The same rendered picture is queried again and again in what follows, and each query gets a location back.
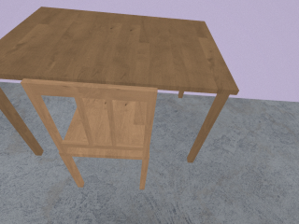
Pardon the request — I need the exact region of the table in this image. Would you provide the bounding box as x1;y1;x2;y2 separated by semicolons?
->
0;7;239;163

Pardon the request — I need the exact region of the chair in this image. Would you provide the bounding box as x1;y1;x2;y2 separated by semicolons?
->
21;78;158;190

